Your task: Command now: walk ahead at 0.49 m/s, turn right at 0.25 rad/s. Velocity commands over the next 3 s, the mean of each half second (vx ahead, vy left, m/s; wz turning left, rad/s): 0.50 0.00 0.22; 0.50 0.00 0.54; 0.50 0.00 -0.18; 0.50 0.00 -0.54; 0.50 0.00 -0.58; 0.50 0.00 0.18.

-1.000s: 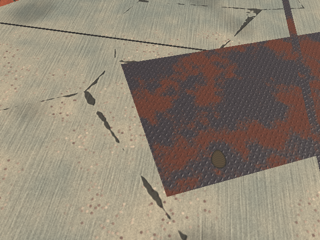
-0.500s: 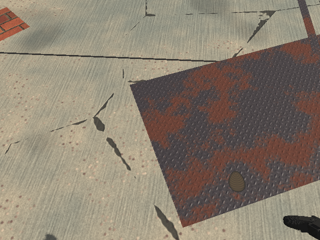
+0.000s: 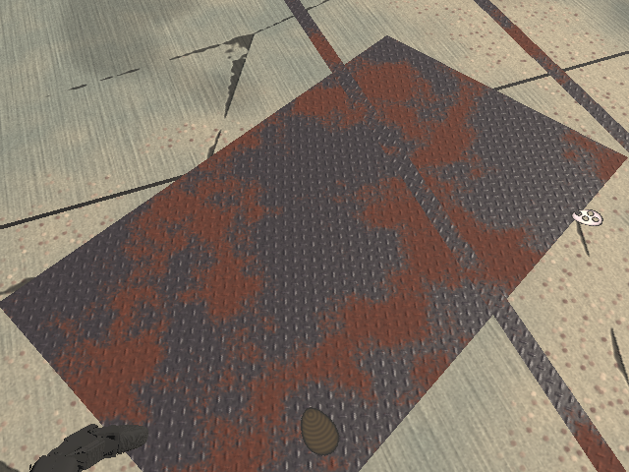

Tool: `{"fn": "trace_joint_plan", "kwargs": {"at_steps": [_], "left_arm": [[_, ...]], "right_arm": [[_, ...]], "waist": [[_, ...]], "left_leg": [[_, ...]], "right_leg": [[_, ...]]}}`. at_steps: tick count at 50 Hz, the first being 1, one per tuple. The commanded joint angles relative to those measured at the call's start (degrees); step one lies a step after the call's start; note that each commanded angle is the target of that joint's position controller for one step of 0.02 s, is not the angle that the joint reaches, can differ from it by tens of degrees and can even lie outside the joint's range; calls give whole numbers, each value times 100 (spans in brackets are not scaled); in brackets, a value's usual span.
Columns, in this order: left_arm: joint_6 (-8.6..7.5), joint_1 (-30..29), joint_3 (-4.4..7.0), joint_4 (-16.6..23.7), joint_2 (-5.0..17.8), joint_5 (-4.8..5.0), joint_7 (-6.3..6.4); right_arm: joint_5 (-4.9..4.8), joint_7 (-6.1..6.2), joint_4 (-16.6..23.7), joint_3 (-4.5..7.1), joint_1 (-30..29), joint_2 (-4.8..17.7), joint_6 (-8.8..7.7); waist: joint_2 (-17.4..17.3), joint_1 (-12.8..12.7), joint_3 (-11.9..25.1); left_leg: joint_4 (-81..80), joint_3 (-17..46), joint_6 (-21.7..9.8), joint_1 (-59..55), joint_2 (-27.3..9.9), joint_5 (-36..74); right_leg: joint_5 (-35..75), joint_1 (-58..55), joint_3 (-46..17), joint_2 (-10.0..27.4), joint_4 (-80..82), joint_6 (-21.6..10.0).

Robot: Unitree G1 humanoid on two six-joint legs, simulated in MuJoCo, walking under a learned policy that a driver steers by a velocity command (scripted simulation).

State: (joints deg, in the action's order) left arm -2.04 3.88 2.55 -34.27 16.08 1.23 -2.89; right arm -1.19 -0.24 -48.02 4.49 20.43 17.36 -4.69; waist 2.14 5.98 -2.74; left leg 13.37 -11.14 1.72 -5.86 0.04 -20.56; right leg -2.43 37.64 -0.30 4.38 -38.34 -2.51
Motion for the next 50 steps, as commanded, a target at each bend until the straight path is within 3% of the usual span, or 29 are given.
{"fn": "trace_joint_plan", "kwargs": {"at_steps": [1,2,3,4,5,6,7,8,9,10,13,16,19,22,25,27,29,30,31,32,33,34,35,36,37,40,45,48,50], "left_arm": [[-104,-178,166,560,487,-37,-26],[-94,501,293,399,717,-56,8],[-72,1431,448,136,1007,-67,87],[-32,2290,576,-17,1576,-181,207],[-66,2210,505,58,1621,-171,206],[-105,2023,373,86,1129,-174,162],[-140,1758,312,-8,974,-157,162],[-190,1430,265,-99,807,-140,148],[-252,1139,198,-110,526,-150,130],[-317,996,211,-119,556,-190,134],[-487,818,250,-299,506,-211,159],[-506,942,283,-498,549,-246,239],[-471,971,315,-594,675,-218,299],[-394,1261,372,-770,827,-153,337],[-257,1440,427,-917,942,-57,348],[-168,1354,465,-929,1085,-18,376],[-72,1225,498,-891,1242,23,419],[-43,1118,469,-864,1214,61,432],[-95,1215,368,-778,990,-46,453],[-265,1652,124,-441,211,-177,383],[-512,1193,167,-396,677,-13,288],[-613,664,207,-234,869,188,239],[-657,598,177,-204,783,114,270],[-626,498,212,-286,808,-101,329],[-572,689,240,-272,830,-142,321],[-410,781,215,-300,686,-209,309],[-390,-272,60,-33,354,-193,271],[-452,-705,81,86,455,-98,196],[-508,-620,109,28,554,-94,120]], "right_arm": [[-104,-2,179,223,-42,1156,34],[-114,9,136,205,-90,1207,88],[-101,31,120,120,-63,1076,94],[44,8,305,-72,141,545,41],[-9,-48,279,-215,570,225,-65],[-197,-78,339,4,-24,951,-122],[-278,-85,539,0,-461,895,-129],[-176,-43,544,-35,-579,723,-109],[-59,-4,473,2,-589,697,-22],[-71,-10,393,-4,-217,587,73],[-86,16,300,-19,-145,355,260],[-41,15,447,-24,-592,280,274],[-10,-98,568,-80,-1020,163,214],[4,-207,821,-143,-1619,79,201],[3,-310,1086,-145,-1966,126,204],[-2,-357,1208,-92,-1898,233,223],[-25,-344,1134,76,-1173,523,271],[-40,-284,934,248,-301,807,286],[-46,-160,753,446,556,1305,354],[-80,-119,921,519,202,1854,318],[-14,-170,1060,356,314,1366,224],[34,-177,1018,268,196,1019,148],[11,-190,1022,216,-151,867,96],[-7,-176,1064,130,-503,575,84],[75,-137,1172,113,-682,605,75],[58,-50,1183,144,-712,711,58],[-11,95,1033,195,-361,898,136],[-36,114,919,201,-55,915,192],[-16,128,824,150,66,768,199]], "waist": [[-600,-516,-38],[-637,-978,381],[-602,-1458,911],[324,-1581,1841],[1190,-1235,2956],[425,-1494,2464],[436,-1317,1465],[116,-1039,960],[113,-847,637],[433,-629,650],[176,-463,328],[61,-558,49],[29,-703,-83],[-84,-958,-325],[-61,-1035,-412],[87,-872,-219],[280,-401,356],[186,110,819],[-396,445,1327],[-1962,-296,1841],[-1097,111,2470],[-783,159,1682],[-226,-164,1030],[-47,-340,728],[-409,-560,636],[-312,-697,481],[-585,-309,271],[-699,-122,246],[-788,-123,304]], "left_leg": [[322,576,-995,242,-1648,4905],[1193,445,-897,324,-1539,5679],[2377,334,-726,1054,-1305,5476],[4560,303,-430,2910,-762,2825],[6281,1287,-227,4036,161,-1265],[6605,1944,-266,4490,-91,-1115],[6404,1726,-298,4764,-357,-728],[5936,1642,-286,4633,-623,-276],[5622,1644,-301,4378,-778,74],[5605,1692,-229,3960,-856,370],[5342,1734,-87,3929,-870,745],[4555,1851,-25,4451,-813,1568],[3472,1571,-70,4356,-725,2411],[2790,1274,-190,4490,-674,2511],[2415,1048,-389,4731,-590,1993],[2305,761,-588,4370,-338,1452],[2342,420,-859,3281,136,913],[1968,398,-1076,1996,397,1195],[1791,1498,-1399,268,-154,1321],[1053,5006,-2661,-1546,-1675,421],[305,5974,-2702,-1807,-1938,-190],[264,5079,-2373,-1273,-1775,50],[286,4346,-2132,-349,-1511,711],[232,3713,-1892,320,-1223,1333],[152,3559,-1978,833,-1170,1925],[-26,3027,-1965,1553,-937,2734],[76,2445,-1517,2053,-411,2297],[268,2795,-1406,1909,-533,1767],[516,2953,-1349,1373,-791,1611]], "right_leg": [[-678,-881,336,-436,420,-336],[-611,-1864,480,-628,683,-492],[-209,-3408,407,-619,761,-641],[-170,-5586,-1444,848,618,-1138],[-805,-6321,-4114,2095,1553,-1902],[-1034,-5776,-3652,1910,1829,-1583],[-781,-4932,-2591,1669,1916,-1335],[-491,-4144,-1982,1383,2073,-1139],[-240,-3611,-1442,1077,2286,-934],[-159,-3207,-1206,1127,2533,-1004],[94,-2742,-558,1057,3030,-1029],[526,-2966,80,951,3135,-906],[572,-3121,617,843,3207,-765],[652,-3533,855,1028,3186,-739],[1117,-4211,996,1215,2858,-661],[2574,-4455,1146,1248,2324,-540],[4381,-4469,1285,1155,1075,-385],[4310,-3999,1429,939,-117,-200],[2473,-2615,1422,665,-1864,87],[-2788,21,824,-715,-4158,531],[-3007,630,-603,-634,-4541,374],[-2584,940,-609,-354,-4335,217],[-2133,791,-566,-78,-3686,158],[-1860,423,-509,129,-3114,155],[-1683,50,-549,187,-2946,225],[-1441,-270,-376,184,-2208,495],[398,-669,-191,-224,-11,704],[746,-940,-256,-422,647,659],[748,-896,-319,-330,900,504]]}}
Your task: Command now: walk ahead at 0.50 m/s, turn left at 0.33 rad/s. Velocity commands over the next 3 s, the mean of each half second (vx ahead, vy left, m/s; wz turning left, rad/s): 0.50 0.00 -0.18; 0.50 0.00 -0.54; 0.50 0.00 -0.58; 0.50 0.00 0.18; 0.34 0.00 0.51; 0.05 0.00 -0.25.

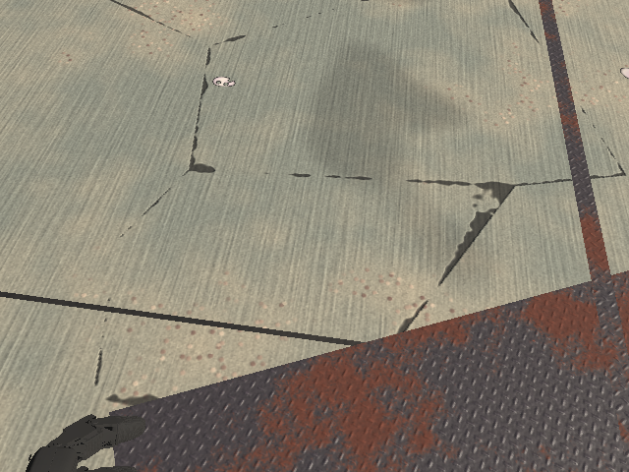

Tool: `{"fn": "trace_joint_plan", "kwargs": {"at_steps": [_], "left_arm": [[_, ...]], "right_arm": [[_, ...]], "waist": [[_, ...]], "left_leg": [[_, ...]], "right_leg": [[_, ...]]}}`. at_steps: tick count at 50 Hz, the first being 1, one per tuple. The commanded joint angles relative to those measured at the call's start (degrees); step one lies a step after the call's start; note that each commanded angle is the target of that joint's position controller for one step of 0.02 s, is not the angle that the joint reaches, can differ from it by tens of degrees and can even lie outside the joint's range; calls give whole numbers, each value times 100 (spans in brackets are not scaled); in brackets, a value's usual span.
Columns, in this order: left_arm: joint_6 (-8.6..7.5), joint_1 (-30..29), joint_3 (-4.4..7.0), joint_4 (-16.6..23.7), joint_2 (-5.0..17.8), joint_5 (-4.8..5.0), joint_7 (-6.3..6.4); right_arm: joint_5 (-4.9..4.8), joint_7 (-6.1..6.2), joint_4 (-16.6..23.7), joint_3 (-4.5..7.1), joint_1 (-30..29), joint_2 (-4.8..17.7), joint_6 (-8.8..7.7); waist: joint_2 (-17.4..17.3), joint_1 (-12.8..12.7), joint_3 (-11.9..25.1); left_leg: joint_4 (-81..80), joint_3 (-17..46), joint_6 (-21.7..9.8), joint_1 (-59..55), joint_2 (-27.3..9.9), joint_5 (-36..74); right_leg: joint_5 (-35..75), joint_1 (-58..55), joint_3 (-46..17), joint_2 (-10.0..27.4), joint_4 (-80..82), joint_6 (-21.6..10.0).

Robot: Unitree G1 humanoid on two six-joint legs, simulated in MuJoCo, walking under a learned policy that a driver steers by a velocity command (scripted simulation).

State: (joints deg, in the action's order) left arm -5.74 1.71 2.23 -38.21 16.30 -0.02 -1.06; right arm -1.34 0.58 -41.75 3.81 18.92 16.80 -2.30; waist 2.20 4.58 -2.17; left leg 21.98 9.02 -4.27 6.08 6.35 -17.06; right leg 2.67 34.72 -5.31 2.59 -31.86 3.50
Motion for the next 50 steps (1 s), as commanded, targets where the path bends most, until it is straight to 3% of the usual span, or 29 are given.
{"fn": "trace_joint_plan", "kwargs": {"at_steps": [1,3,4,5,6,7,8,9,10,11,12,14,19,24,26,27,28,29,30,31,32,33,34,35,38,40,44,48,50], "left_arm": [[-157,-346,164,407,583,32,-88],[-177,-58,216,351,679,27,-88],[-187,414,298,211,808,0,-59],[-201,1173,368,79,1013,-53,-41],[-185,1878,496,-24,1523,-116,-50],[-131,2181,484,-238,1370,64,-138],[-105,1917,353,-166,949,186,-143],[-46,1610,297,-73,795,113,-118],[-6,1439,263,-52,743,54,-110],[2,1357,231,-29,662,22,-88],[14,1323,213,-15,640,3,-66],[30,1375,222,-53,665,56,-15],[132,1713,336,-224,983,139,143],[274,2119,343,-358,947,190,204],[318,2039,365,-339,964,183,217],[334,1952,348,-311,887,179,217],[324,1881,292,-253,716,143,204],[294,1840,170,-123,367,47,183],[238,2580,64,52,68,192,187],[242,2534,172,-79,648,267,210],[273,1997,259,-45,918,229,207],[303,1757,267,-12,857,171,208],[312,1584,279,55,789,120,186],[337,1554,281,98,694,139,144],[412,1384,218,245,406,157,80],[417,1151,185,370,346,118,52],[343,565,115,515,265,124,-85],[337,-65,106,793,292,148,-210],[354,-116,158,899,408,132,-252]], "right_arm": [[22,48,162,215,235,822,-40],[56,28,134,227,160,858,-22],[67,17,147,197,107,780,-16],[123,13,213,116,100,615,-14],[100,18,271,13,769,348,-75],[64,3,273,-34,912,362,-145],[0,-19,365,60,275,820,-197],[4,-35,505,55,-346,841,-249],[98,-47,608,40,-672,752,-305],[194,-50,628,59,-707,699,-338],[222,-58,635,52,-626,612,-353],[240,-59,624,14,-572,468,-339],[200,-78,808,-114,-1515,212,-358],[94,-155,944,-45,-2090,388,-452],[69,-154,916,27,-1922,520,-495],[72,-134,821,84,-1587,592,-511],[120,-88,724,168,-1063,754,-525],[197,-27,640,264,-163,1091,-517],[221,-52,439,364,234,1478,-412],[126,-85,456,277,134,985,-381],[108,-74,484,186,-73,653,-369],[149,-80,489,132,-333,536,-357],[171,-87,439,93,-504,407,-346],[212,-81,401,70,-596,358,-353],[165,-85,253,123,-620,457,-416],[160,-74,140,177,-583,621,-428],[136,-44,-21,213,-528,831,-378],[32,-32,-234,261,-205,1040,-287],[-14,-20,-287,297,-158,1160,-214]], "waist": [[-864,-12,213],[-1012,-195,185],[-949,-445,431],[-710,-776,1131],[560,-716,2059],[1568,-740,2112],[800,-861,1247],[253,-880,683],[-61,-781,243],[-76,-643,180],[94,-533,237],[297,-461,338],[251,-747,215],[315,-877,207],[444,-699,227],[450,-490,325],[389,-215,663],[-250,163,1423],[-2010,-155,2008],[-1548,-82,1534],[-1012,24,845],[-677,-79,504],[-675,-171,245],[-818,-287,143],[-826,-367,53],[-685,-352,25],[-544,-168,-40],[-527,-18,-197],[-591,-119,-144]], "left_leg": [[-242,1017,-715,-34,-1558,1377],[63,1014,-616,-320,-1677,2211],[648,799,-506,-390,-1453,3168],[1826,477,-343,-48,-1180,3244],[3868,-64,105,1667,-434,1643],[4995,-188,335,3114,-69,-1393],[5357,20,274,3760,-463,-1185],[5242,-133,240,3800,-669,-743],[4852,-244,246,3768,-817,-464],[4386,-241,268,3511,-982,-202],[4067,-287,323,3240,-1024,-75],[3468,-442,479,3011,-1005,-78],[1569,-570,749,2431,-742,1359],[662,-413,711,1863,-502,1713],[434,-399,567,1473,-513,1413],[202,-453,434,959,-548,1411],[144,-341,239,64,-797,1324],[224,587,-147,-1316,-1798,945],[-199,2969,-1041,-2718,-2982,-177],[-452,3404,-1034,-2395,-3040,-1256],[-523,2549,-806,-1776,-2759,-1006],[-629,1836,-676,-1194,-2498,-261],[-760,1349,-635,-768,-2293,312],[-900,924,-573,-430,-2143,682],[-1226,177,-658,-63,-2064,1386],[-1314,-183,-728,-95,-2116,1864],[-1324,-1020,-553,-162,-1960,2253],[-1191,-1390,-379,-634,-2123,2452],[-798,-1590,-265,-940,-2198,3480]], "right_leg": [[64,-577,193,-113,290,-208],[-454,-834,379,-167,411,-486],[-497,-1465,539,-302,589,-682],[-257,-2700,85,128,375,-1027],[-651,-4794,-2022,1238,421,-1960],[-2177,-5407,-4061,1809,1446,-2425],[-3085,-4894,-3897,1700,1625,-2149],[-2832,-4171,-3159,1441,1679,-1936],[-2180,-3513,-2639,1204,1773,-1878],[-1611,-3175,-2295,991,1842,-1798],[-1201,-2995,-2070,808,1915,-1769],[-581,-2792,-1714,669,1978,-1830],[-304,-2221,-1180,405,1975,-1661],[-776,-2423,-1641,482,1555,-1471],[-805,-2536,-1900,535,1266,-1362],[-717,-2453,-1883,423,984,-1253],[-572,-2190,-1688,173,344,-1080],[-1342,-1492,-1183,-183,-1232,-866],[-3608,292,-429,-829,-2840,-575],[-3542,1013,-464,-338,-3656,-493],[-3009,1159,-412,-165,-3900,-453],[-2600,1001,-282,-2,-3866,-393],[-2330,928,-255,126,-3673,-356],[-2159,728,-219,262,-3558,-345],[-1850,655,-44,382,-3202,-258],[-1476,772,-23,427,-2749,-191],[-283,447,250,354,-1438,-282],[-266,299,533,229,-655,-505],[-767,56,750,38,-449,-702]]}}
Over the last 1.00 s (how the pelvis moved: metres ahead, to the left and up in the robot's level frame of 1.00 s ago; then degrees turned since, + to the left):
0.56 0.08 0.01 28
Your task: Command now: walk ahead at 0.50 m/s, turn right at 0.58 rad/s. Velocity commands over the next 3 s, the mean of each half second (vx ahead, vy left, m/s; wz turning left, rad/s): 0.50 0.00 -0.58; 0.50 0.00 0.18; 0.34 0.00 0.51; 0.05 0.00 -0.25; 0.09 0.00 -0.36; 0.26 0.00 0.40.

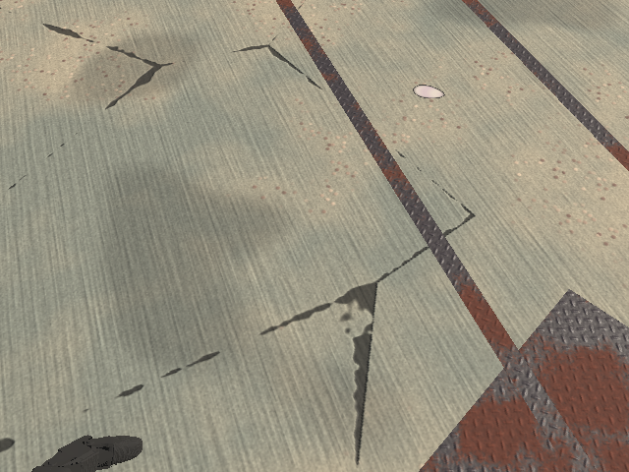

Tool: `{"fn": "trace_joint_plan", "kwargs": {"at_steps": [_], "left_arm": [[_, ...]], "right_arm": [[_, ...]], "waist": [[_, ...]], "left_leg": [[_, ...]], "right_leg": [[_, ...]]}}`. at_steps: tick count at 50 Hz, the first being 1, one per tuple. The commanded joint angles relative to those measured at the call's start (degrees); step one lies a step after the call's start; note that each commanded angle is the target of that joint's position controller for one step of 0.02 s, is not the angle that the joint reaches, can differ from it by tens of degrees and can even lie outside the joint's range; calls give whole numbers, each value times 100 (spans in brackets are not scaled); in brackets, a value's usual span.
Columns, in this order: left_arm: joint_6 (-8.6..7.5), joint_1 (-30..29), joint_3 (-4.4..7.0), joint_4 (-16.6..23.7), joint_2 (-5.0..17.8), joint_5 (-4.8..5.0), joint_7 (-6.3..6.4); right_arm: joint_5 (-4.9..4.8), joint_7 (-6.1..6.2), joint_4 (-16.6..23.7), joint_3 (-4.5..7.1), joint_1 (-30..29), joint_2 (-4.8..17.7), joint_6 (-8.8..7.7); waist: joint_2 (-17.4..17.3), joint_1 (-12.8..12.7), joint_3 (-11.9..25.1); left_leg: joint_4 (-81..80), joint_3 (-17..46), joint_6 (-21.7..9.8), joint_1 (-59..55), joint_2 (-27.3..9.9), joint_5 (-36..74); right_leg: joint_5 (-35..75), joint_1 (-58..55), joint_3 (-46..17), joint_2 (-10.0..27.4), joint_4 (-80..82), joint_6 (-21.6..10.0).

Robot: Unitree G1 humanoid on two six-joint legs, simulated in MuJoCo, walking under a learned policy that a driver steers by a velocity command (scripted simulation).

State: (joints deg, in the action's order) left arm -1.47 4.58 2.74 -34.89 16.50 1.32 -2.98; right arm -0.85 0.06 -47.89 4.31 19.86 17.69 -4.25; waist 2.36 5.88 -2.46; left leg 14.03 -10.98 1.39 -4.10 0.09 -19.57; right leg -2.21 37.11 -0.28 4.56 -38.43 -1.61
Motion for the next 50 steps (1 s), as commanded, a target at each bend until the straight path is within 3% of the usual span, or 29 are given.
{"fn": "trace_joint_plan", "kwargs": {"at_steps": [1,2,3,4,5,6,7,8,9,10,12,14,19,23,25,27,28,29,30,31,32,33,35,37,41,43,46,48,50], "left_arm": [[-52,-266,165,575,495,-25,-62],[-25,148,262,508,665,-41,-51],[2,1041,424,282,920,-24,-4],[67,2036,609,50,1334,2,113],[22,1787,664,121,1994,47,150],[-59,2022,535,282,1503,16,132],[-138,1833,438,189,1205,-34,118],[-176,1513,395,191,1082,-23,126],[-180,1129,347,246,940,-50,137],[-188,898,295,326,819,-122,154],[-214,778,291,304,811,-126,189],[-228,886,313,193,897,-94,258],[-156,1313,359,-73,1032,-21,376],[-106,1627,361,-269,993,36,391],[-89,1645,335,-361,905,-19,402],[-67,1630,283,-397,759,-54,374],[-74,1654,182,-352,521,-105,357],[-131,2318,95,-305,296,-14,363],[-193,2398,78,-303,456,-20,370],[-228,1818,171,-241,857,21,350],[-267,1250,168,-139,886,-9,347],[-328,882,159,-27,817,-105,339],[-393,883,158,-5,645,-203,318],[-402,886,110,-4,479,-224,302],[-444,111,-21,136,224,-197,261],[-479,-211,-17,175,267,-139,221],[-526,-490,45,256,427,-81,194],[-561,-344,117,232,556,-57,205],[-578,450,253,48,782,-105,277]], "right_arm": [[-80,52,324,276,-243,1167,19],[-94,77,329,300,-248,1253,66],[-104,107,357,275,-299,1213,101],[24,131,450,172,-191,987,77],[252,37,814,-110,376,141,-63],[58,-46,845,-42,-188,668,-262],[-145,-84,1021,23,-728,897,-351],[-87,-55,1034,-23,-822,804,-402],[60,-11,975,-4,-823,796,-403],[123,-7,945,29,-719,834,-345],[168,-10,914,19,-608,726,-220],[205,5,969,-33,-808,560,-141],[150,-73,1228,-161,-1945,289,-172],[55,-149,1353,-80,-2253,518,-244],[53,-188,1260,-41,-1988,598,-284],[110,-155,1085,52,-1367,711,-307],[182,-132,1010,114,-695,906,-330],[249,-124,859,261,4,1423,-288],[44,-214,674,244,296,1230,-240],[-68,-224,732,120,45,848,-216],[-11,-211,824,69,-242,704,-165],[40,-205,845,38,-409,641,-120],[95,-166,881,-14,-501,531,-101],[39,-118,846,-3,-437,560,-84],[-42,15,727,105,-207,858,-3],[-55,51,660,119,10,887,57],[-96,79,597,126,251,863,128],[-98,91,615,142,204,862,167],[-58,82,685,64,108,586,171]], "waist": [[-712,-378,49],[-774,-651,338],[-665,-1157,794],[-167,-1565,1335],[1398,-781,1869],[757,-1294,2563],[475,-1332,1665],[28,-1082,1134],[-162,-832,810],[-65,-616,686],[2,-455,590],[-43,-470,421],[124,-902,189],[246,-971,182],[442,-883,235],[498,-584,442],[234,-286,1096],[-1135,-348,1954],[-1949,-284,1912],[-1280,-209,1108],[-788,-195,624],[-531,-259,212],[-681,-482,205],[-851,-541,326],[-787,-331,233],[-785,-214,225],[-805,-199,216],[-903,-385,238],[-841,-838,603]], "left_leg": [[406,290,-768,-25,-1570,4728],[1123,160,-695,-24,-1524,5607],[2263,-24,-536,395,-1356,5795],[3964,-26,-301,1777,-1142,4204],[5991,428,33,4331,41,-1275],[6605,1668,-39,4894,67,-1441],[6484,1661,-137,5310,-188,-854],[5978,1626,-180,5097,-422,-350],[5493,1616,-133,4714,-575,-90],[5251,1657,-97,4295,-677,82],[4877,1566,57,3970,-667,192],[4321,1457,222,3909,-586,578],[2239,1396,296,3360,-170,2398],[1563,1623,161,3121,-36,2257],[1493,1539,-18,3001,-122,1954],[1202,1255,-342,2146,-19,1680],[1347,1758,-704,1012,-552,1738],[1174,3920,-1678,-994,-1616,990],[286,5735,-2055,-1386,-2095,-401],[136,5493,-1832,-878,-1986,-1081],[103,4793,-1652,-234,-1729,-769],[6,4281,-1604,368,-1482,-120],[-126,3733,-1508,871,-1100,907],[-191,3370,-1571,1072,-958,1521],[-224,2864,-1461,1649,-744,1791],[-157,2892,-1378,1769,-723,1678],[105,3231,-1247,1622,-798,1278],[383,3464,-1118,1577,-829,1149],[1261,3266,-832,1926,-468,1209]], "right_leg": [[-596,-532,425,-356,235,-313],[-820,-1156,583,-592,296,-462],[-531,-2425,637,-829,627,-674],[-422,-4240,-289,-354,674,-980],[-1385,-5998,-3669,1186,1225,-2052],[-2218,-6219,-4815,1475,2004,-2222],[-1855,-5642,-3964,1287,2118,-1915],[-1282,-4768,-3281,1028,2124,-1722],[-581,-3984,-2785,816,2160,-1587],[-12,-3436,-2465,657,2277,-1549],[555,-2858,-2209,561,2455,-1620],[798,-2410,-1843,399,2537,-1598],[-41,-2033,-1505,-13,2451,-1158],[-532,-2555,-2118,212,2000,-1030],[-323,-2980,-2206,438,1726,-960],[693,-3101,-2010,233,1072,-780],[729,-2820,-1669,-45,-112,-593],[-496,-1079,-921,-815,-2083,-105],[-2984,133,-800,-981,-3128,81],[-2705,689,-933,-618,-3475,46],[-2294,699,-741,-415,-3396,25],[-2018,690,-608,-279,-3029,25],[-1638,181,-562,-91,-2303,84],[-1636,-98,-399,-131,-1652,222],[-476,-745,-262,-346,-40,432],[117,-1094,-289,-490,435,487],[166,-1452,-435,-576,918,441],[-37,-1903,-447,-552,1175,307],[-250,-3196,-535,-245,1452,7]]}}
Over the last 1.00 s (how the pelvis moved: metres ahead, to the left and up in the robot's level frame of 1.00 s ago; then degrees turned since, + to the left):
0.53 -0.09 -0.01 -27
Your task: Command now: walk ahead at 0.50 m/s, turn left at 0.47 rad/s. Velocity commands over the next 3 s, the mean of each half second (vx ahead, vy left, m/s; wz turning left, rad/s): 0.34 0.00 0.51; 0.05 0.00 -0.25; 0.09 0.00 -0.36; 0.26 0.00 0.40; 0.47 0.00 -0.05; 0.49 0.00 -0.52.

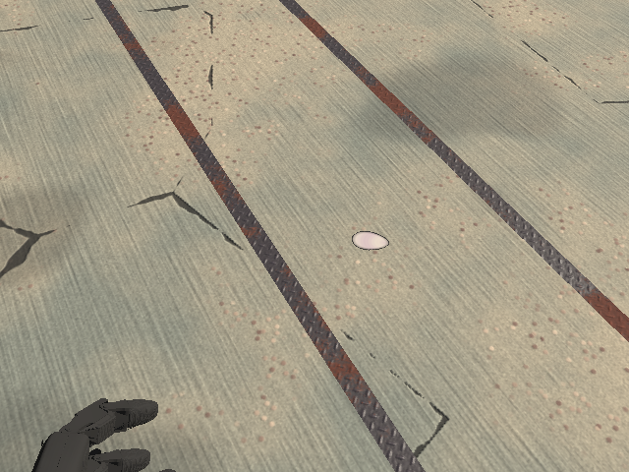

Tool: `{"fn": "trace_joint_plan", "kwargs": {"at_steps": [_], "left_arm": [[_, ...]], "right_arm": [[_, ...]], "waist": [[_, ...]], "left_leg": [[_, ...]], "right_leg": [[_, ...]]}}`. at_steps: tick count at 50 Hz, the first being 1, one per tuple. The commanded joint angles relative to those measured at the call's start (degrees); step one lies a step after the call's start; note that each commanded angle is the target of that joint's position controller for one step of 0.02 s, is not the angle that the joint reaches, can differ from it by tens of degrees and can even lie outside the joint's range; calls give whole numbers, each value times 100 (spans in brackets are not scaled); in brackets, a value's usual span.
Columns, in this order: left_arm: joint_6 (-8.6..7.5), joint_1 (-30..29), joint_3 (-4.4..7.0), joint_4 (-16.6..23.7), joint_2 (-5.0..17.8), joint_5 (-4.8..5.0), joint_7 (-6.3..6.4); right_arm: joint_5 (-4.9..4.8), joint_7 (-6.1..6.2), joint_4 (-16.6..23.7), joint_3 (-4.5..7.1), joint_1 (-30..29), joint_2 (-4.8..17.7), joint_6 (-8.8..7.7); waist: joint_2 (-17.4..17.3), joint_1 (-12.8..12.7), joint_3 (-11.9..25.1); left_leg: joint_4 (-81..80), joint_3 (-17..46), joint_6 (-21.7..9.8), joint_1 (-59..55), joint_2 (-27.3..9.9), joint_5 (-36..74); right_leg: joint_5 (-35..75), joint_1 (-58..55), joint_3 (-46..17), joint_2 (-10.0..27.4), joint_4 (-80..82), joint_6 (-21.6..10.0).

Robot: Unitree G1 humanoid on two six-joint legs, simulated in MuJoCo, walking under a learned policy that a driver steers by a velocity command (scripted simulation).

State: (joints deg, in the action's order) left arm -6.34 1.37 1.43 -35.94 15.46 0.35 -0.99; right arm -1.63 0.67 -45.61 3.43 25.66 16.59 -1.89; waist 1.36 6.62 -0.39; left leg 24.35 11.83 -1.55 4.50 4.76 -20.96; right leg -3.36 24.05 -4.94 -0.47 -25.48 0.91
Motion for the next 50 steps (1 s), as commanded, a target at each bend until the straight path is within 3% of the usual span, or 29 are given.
{"fn": "trace_joint_plan", "kwargs": {"at_steps": [1,2,3,4,5,7,9,12,15,19,21,22,23,24,25,26,28,30,32,35,38,42,44,45,46,47,48,49,50], "left_arm": [[-80,1648,479,56,1220,-82,137],[38,2029,590,-134,1639,-104,111],[59,1924,508,-142,1179,-29,73],[58,1725,419,-124,858,-9,78],[57,1450,359,-118,708,-47,68],[56,1157,297,-205,506,-111,66],[14,1055,320,-283,524,-99,68],[34,897,412,-413,802,-77,116],[147,845,445,-514,970,-35,199],[237,970,508,-670,1202,123,242],[285,898,559,-657,1315,219,268],[305,1007,518,-698,1206,226,263],[290,1348,420,-722,1001,61,231],[258,1985,182,-633,371,-307,113],[281,2239,165,-884,805,-101,27],[378,1658,283,-895,1118,138,5],[550,1173,210,-847,824,106,117],[723,1511,214,-1004,774,51,203],[779,1682,183,-1110,642,11,273],[845,1320,237,-968,791,15,315],[906,1022,281,-807,780,29,317],[905,1027,298,-756,654,37,230],[896,1322,324,-841,623,36,148],[890,1542,356,-913,671,13,111],[881,1637,424,-904,917,-38,107],[877,1581,577,-773,1615,-23,213],[785,1553,570,-635,1698,-212,170],[652,1382,533,-578,1553,-285,150],[567,1083,526,-543,1430,-179,168]], "right_arm": [[113,1,583,25,-500,321,-93],[-35,7,795,-72,148,59,-155],[-110,33,671,49,72,622,-149],[-69,31,696,133,-408,870,-119],[-13,32,696,143,-584,809,-85],[20,-28,790,156,-783,642,-39],[3,-72,885,123,-914,435,22],[96,-107,1088,72,-1158,289,57],[99,-235,1191,18,-1516,215,28],[109,-404,1432,124,-1843,465,69],[147,-417,1429,250,-1515,707,102],[164,-370,1310,349,-1028,860,89],[180,-243,1273,451,-645,1206,100],[292,-98,1457,386,-833,1556,119],[321,-136,1619,216,-852,1102,96],[300,-196,1510,97,-1031,680,84],[213,-213,1289,-44,-1576,346,46],[356,-194,1155,0,-1973,492,31],[414,-142,1065,30,-2190,501,-13],[333,-9,915,137,-2136,752,51],[289,95,777,168,-2122,743,143],[225,134,649,203,-2202,712,230],[126,142,599,235,-2330,768,297],[53,149,543,248,-2313,754,330],[17,149,428,236,-2063,596,351],[251,109,594,161,-1964,264,335],[269,156,818,202,-2749,425,304],[213,167,795,254,-2771,547,302],[176,184,676,289,-2552,582,319]], "waist": [[-43,-1280,1115],[1685,-1009,1675],[1202,-1073,1148],[722,-1151,510],[408,-1031,235],[530,-828,-85],[541,-753,-195],[382,-651,-178],[351,-772,-17],[340,-765,131],[354,-521,338],[116,-268,606],[-535,-131,968],[-2042,-674,1623],[-1356,-367,3001],[-667,-251,2301],[-343,-514,1168],[-633,-854,798],[-755,-919,752],[-752,-717,662],[-744,-629,388],[-721,-665,389],[-737,-875,478],[-700,-989,485],[-211,-964,316],[1504,-633,233],[1494,-1076,115],[894,-971,191],[649,-766,199]], "left_leg": [[1841,457,-312,1736,-558,579],[3412,-309,-61,3397,6,-1285],[4254,-277,28,4100,-441,-1155],[4514,-300,56,4241,-603,-635],[4487,-395,115,4060,-759,-221],[4210,-458,169,3781,-1013,223],[4007,-613,246,3623,-1056,418],[3146,-827,416,3466,-1024,856],[1966,-1141,342,2794,-895,1968],[1188,-1246,45,2394,-733,1908],[876,-1426,-192,1829,-475,1550],[433,-1431,-373,966,-281,1967],[246,-832,-652,-220,-713,3930],[937,1174,-1662,-2001,-2437,7252],[428,2182,-2314,-2032,-3102,5936],[180,1392,-1974,-1416,-2616,5062],[-156,554,-1391,-168,-2087,3685],[-571,-108,-1235,1144,-1793,3292],[-709,-469,-1235,1395,-1731,3026],[-905,-410,-1326,1221,-1972,1935],[-1082,-358,-1331,1087,-2160,1127],[-881,-638,-1232,750,-2213,1488],[-530,-926,-1032,718,-2123,1814],[-216,-1127,-801,814,-1989,1726],[540,-1519,-321,1176,-1646,1217],[2112,-2165,347,2532,-762,-498],[3185,-1414,465,3232,-201,-1677],[3802,-966,408,3293,-352,-1401],[3913,-844,383,3360,-440,-907]], "right_leg": [[-562,-3191,-1007,1262,143,-611],[-1898,-4405,-3328,2416,641,-1456],[-2947,-4046,-3744,2439,911,-1478],[-2571,-3486,-2929,2167,961,-1276],[-1776,-2972,-2222,1898,1051,-1155],[-743,-2267,-1289,1556,1291,-1065],[235,-1925,-684,1447,1466,-1106],[2336,-1773,165,1431,1337,-1176],[2587,-1642,853,1244,1235,-1024],[2631,-2088,1028,1446,721,-838],[3255,-2189,1131,1432,-92,-697],[3106,-1953,1231,1218,-933,-553],[1725,-1140,1359,831,-2230,-251],[-3805,788,1221,81,-4374,142],[-3994,702,14,87,-5090,167],[-3499,832,-37,377,-4947,172],[-2994,801,24,701,-3987,240],[-2467,-276,167,631,-3341,371],[-2214,-676,265,560,-2715,428],[-1917,-490,372,536,-2557,342],[-2024,-140,399,585,-2632,239],[-2054,-299,607,510,-2080,94],[-1553,-804,850,334,-1189,-70],[-1098,-1142,899,219,-547,-228],[-435,-1422,288,452,263,-506],[1355,-1996,-1711,1832,555,-1204],[1600,-1648,-2487,2279,863,-2021],[1468,-1644,-2081,2029,847,-1939],[1389,-1752,-1659,1720,723,-1622]]}}
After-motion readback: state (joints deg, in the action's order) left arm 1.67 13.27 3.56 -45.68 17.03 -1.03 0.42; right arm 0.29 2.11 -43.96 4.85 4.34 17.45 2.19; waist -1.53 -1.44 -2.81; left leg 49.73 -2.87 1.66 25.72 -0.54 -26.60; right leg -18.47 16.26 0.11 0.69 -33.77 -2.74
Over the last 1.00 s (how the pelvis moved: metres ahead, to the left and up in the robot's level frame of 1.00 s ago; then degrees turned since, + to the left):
0.55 -0.10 0.00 -8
